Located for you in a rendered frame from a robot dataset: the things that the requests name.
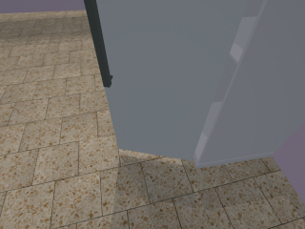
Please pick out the handle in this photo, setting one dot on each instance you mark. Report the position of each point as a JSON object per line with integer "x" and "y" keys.
{"x": 98, "y": 41}

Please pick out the fridge door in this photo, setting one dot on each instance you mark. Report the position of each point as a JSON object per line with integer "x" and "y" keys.
{"x": 166, "y": 58}

